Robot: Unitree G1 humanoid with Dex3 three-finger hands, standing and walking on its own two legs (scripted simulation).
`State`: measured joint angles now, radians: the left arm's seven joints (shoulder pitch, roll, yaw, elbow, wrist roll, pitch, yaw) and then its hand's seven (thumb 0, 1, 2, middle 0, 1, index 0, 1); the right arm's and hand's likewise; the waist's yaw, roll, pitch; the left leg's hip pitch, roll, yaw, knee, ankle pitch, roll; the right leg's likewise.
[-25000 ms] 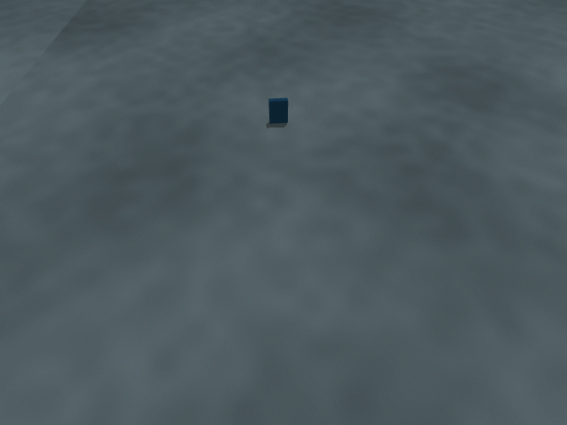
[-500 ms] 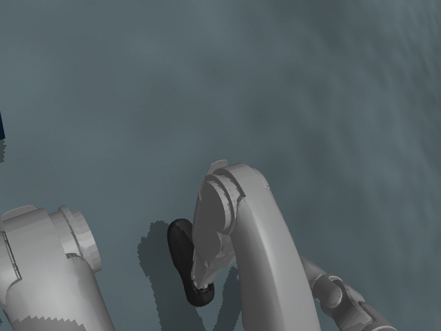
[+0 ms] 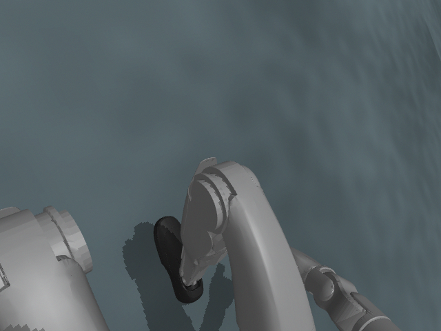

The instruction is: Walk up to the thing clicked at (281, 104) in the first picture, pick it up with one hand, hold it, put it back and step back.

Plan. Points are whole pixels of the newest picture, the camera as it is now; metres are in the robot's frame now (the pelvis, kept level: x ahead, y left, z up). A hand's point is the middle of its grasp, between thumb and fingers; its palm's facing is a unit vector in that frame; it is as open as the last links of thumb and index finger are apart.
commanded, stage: open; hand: left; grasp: from the side
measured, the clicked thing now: out of the picture +0.46 +0.28 -0.22
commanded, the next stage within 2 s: withdraw in 0.30 s
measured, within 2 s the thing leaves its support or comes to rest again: neither
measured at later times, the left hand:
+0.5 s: hand out of the picture +0.46 +0.31 -0.17, palm faces +0.41 -0.91 -0.01, open 14.9 cm
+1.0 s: hand out of the picture +0.44 +0.36 -0.08, palm faces +0.33 -0.93 -0.15, open 17.3 cm
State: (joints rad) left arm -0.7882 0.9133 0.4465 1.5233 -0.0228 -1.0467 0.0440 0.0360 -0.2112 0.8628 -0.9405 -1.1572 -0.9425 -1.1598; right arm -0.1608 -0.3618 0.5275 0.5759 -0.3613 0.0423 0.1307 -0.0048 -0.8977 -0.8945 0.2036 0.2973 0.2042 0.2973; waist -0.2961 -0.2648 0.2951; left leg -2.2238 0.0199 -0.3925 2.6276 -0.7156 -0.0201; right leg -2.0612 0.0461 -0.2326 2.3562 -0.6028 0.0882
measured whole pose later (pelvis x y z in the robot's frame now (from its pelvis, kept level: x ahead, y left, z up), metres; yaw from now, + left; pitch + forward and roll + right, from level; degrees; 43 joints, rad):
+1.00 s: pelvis +0.00 +0.00 +0.02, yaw +3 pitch +21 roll -15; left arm -0.76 0.85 0.49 1.24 0.02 -0.67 -0.14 -0.01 -0.50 0.03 -0.05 -0.03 -0.06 -0.01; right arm 0.00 -0.33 0.31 0.58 -0.18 0.11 0.11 0.00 -0.88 -0.90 0.20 0.30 0.21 0.30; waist -0.23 -0.12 0.11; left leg -2.27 0.04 -0.27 2.53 -0.67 0.02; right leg -2.12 0.02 -0.15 2.32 -0.60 0.06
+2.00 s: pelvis +0.08 -0.01 +0.36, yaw +15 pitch +20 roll -3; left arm 0.16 0.29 0.09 0.28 -0.01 0.17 0.16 -0.01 -0.58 0.03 -0.05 -0.04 -0.05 -0.05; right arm 0.22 -0.23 0.01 0.53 0.05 0.02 -0.13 0.01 -0.90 -0.90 0.20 0.30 0.20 0.30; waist -0.05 0.02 -0.17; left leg -1.08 0.07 -0.04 1.31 -0.57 -0.02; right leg -1.05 -0.03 -0.05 1.25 -0.54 0.02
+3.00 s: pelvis +0.09 -0.01 +0.43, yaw +16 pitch +7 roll -2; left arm 0.47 0.20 -0.01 0.01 -0.01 0.27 0.14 -0.01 -0.54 0.06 -0.05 -0.06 -0.05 -0.06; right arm 0.29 -0.21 0.03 0.51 0.01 -0.12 -0.18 0.01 -0.90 -0.90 0.20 0.30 0.20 0.30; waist -0.03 0.04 -0.11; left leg -0.63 0.06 -0.02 0.96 -0.45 -0.02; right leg -0.59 -0.03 -0.06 0.90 -0.43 0.02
